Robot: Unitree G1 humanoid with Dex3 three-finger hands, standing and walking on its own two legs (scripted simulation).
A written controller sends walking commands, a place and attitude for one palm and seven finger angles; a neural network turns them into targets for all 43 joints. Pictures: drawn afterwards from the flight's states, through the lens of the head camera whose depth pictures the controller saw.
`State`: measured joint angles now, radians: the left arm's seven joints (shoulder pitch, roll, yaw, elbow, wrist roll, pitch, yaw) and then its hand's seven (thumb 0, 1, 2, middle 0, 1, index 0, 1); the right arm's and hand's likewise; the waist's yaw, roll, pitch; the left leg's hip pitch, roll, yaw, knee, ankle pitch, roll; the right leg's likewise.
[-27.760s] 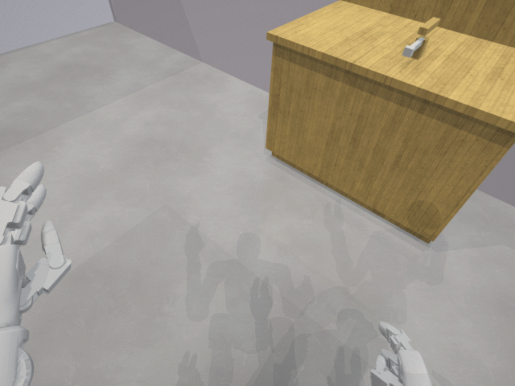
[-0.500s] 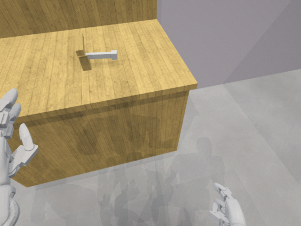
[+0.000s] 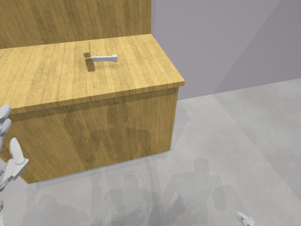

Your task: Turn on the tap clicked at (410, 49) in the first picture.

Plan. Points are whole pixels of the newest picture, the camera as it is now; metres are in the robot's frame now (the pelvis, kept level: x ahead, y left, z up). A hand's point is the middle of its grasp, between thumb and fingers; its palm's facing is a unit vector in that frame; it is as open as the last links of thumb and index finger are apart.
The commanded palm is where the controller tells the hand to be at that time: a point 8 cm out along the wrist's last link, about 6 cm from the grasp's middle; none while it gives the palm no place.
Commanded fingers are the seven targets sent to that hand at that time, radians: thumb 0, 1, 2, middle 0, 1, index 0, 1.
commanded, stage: stop stepping back and stand still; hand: left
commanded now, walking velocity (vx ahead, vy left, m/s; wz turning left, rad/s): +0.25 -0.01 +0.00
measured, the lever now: (115, 58) +0.87 +0.21 +0.03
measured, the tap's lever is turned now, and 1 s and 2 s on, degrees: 79 79 79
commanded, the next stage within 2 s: stand and check the lever's angle in 1.16 s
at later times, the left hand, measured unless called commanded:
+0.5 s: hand (38, 166) +0.20 +0.23 +0.16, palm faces +0.50 -0.76 -0.42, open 7.4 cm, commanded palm +0.14 +0.25 +0.18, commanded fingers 0.00 0.90 0.90 -0.20 -0.30 -0.20 -0.30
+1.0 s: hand (57, 151) +0.24 +0.21 +0.15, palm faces +0.37 -0.83 -0.41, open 7.4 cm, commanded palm +0.18 +0.25 +0.18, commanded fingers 0.00 0.90 0.90 -0.20 -0.30 -0.20 -0.30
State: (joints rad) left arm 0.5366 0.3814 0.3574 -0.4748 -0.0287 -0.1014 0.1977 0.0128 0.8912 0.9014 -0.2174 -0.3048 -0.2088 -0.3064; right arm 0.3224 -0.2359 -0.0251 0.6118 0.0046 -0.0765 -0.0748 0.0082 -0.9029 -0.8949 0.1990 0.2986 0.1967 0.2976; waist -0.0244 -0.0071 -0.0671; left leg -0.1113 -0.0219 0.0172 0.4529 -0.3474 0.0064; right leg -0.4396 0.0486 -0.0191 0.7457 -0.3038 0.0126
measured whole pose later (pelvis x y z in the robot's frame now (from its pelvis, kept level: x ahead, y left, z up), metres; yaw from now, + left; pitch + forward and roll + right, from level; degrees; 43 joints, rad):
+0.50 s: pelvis -0.01 -0.04 -0.01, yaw +1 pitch -2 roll +1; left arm 0.41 0.34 0.35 -0.35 -0.03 -0.10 0.19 0.01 0.89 0.90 -0.21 -0.30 -0.21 -0.31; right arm 0.26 -0.23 0.00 0.65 0.01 -0.11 -0.07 0.01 -0.90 -0.89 0.20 0.30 0.20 0.30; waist 0.01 0.06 -0.01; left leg -0.25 0.03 0.03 0.64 -0.36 0.01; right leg -0.27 0.05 -0.05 0.59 -0.30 -0.06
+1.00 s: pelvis +0.02 -0.03 +0.00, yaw -1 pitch +0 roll +0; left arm 0.48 0.33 0.30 -0.45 -0.05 -0.11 0.16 0.01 0.89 0.90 -0.21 -0.30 -0.21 -0.31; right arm 0.17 -0.23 -0.01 0.57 0.02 -0.09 -0.06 0.01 -0.90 -0.89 0.20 0.30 0.20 0.30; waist 0.00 0.05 0.04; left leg -0.19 0.02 0.05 0.49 -0.30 0.00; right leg -0.19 0.06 -0.03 0.46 -0.27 -0.06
